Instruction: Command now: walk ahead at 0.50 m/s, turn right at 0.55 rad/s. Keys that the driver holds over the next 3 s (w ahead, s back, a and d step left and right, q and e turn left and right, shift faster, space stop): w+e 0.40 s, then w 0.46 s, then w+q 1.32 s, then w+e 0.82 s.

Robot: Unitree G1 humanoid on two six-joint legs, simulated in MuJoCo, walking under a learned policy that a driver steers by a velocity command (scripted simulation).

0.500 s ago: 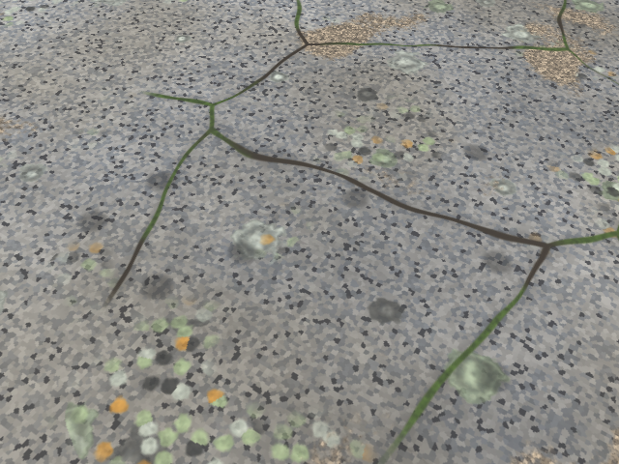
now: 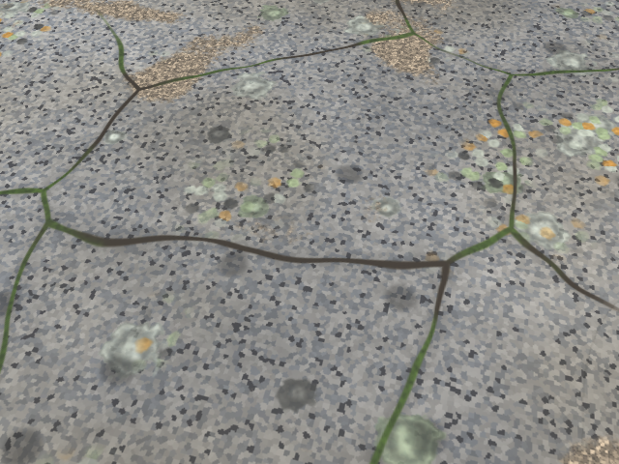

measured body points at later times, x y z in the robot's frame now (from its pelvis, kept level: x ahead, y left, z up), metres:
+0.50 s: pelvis +0.27 +0.04 +0.00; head +0.30 +0.05 +0.45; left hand +0.42 +0.30 -0.13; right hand +0.32 -0.25 -0.10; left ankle +0.33 +0.13 -0.74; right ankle +0.17 -0.05 -0.65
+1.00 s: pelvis +0.50 -0.08 +0.01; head +0.51 -0.10 +0.46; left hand +0.67 +0.13 -0.11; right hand +0.45 -0.34 -0.14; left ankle +0.51 +0.07 -0.65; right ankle +0.48 -0.15 -0.74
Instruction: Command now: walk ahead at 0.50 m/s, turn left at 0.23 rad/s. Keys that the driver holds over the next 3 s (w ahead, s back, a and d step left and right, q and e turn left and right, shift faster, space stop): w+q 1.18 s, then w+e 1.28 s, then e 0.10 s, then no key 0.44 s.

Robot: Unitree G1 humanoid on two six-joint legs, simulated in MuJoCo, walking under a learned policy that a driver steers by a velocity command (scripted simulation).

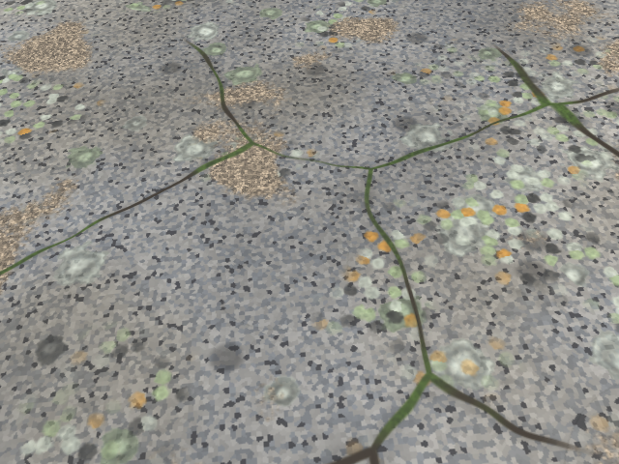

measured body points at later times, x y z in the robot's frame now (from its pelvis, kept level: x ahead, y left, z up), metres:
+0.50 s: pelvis +0.26 +0.06 -0.01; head +0.29 +0.08 +0.43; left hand +0.27 +0.33 -0.15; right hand +0.43 -0.18 -0.14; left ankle +0.29 +0.11 -0.75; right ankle +0.21 -0.10 -0.65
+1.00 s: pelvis +0.54 +0.11 -0.01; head +0.57 +0.11 +0.44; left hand +0.54 +0.41 -0.10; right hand +0.73 -0.12 -0.14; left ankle +0.39 +0.14 -0.66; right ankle +0.64 +0.05 -0.75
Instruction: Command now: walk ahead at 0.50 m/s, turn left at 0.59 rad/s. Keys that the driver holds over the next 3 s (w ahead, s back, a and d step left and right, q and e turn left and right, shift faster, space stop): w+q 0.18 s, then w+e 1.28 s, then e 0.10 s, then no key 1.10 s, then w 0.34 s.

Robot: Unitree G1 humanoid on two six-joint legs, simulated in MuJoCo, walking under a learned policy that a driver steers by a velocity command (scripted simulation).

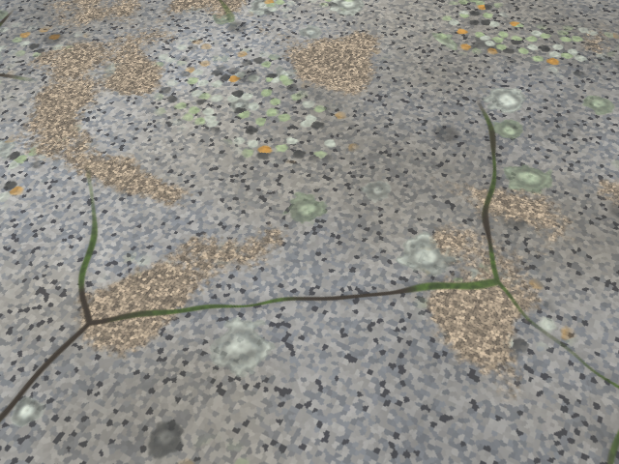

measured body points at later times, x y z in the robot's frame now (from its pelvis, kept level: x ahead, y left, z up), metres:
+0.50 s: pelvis +0.25 +0.06 +0.00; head +0.28 +0.08 +0.45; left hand +0.21 +0.31 -0.14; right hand +0.44 -0.16 -0.10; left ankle +0.29 +0.14 -0.73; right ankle +0.15 -0.10 -0.65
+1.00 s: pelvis +0.51 +0.02 -0.02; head +0.55 +0.01 +0.43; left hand +0.71 +0.25 -0.13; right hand +0.49 -0.24 -0.16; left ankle +0.36 +0.17 -0.63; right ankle +0.57 -0.03 -0.73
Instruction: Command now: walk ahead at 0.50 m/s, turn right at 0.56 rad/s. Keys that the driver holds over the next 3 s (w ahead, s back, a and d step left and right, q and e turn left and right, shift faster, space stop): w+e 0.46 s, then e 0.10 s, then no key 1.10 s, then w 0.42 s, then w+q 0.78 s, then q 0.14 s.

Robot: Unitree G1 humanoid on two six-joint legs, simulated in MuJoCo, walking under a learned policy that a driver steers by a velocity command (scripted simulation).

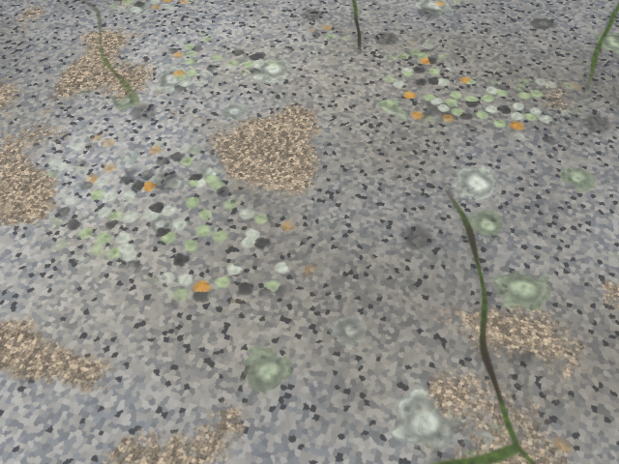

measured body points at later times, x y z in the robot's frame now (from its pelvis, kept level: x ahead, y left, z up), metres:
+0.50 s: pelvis +0.28 +0.02 +0.01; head +0.31 +0.02 +0.45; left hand +0.36 +0.31 -0.12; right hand +0.41 -0.27 -0.07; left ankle +0.40 +0.10 -0.72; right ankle +0.09 -0.04 -0.67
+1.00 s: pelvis +0.40 -0.03 +0.02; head +0.41 -0.06 +0.47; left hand +0.64 +0.11 -0.09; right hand +0.33 -0.28 -0.13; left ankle +0.41 +0.10 -0.69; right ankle +0.41 -0.13 -0.72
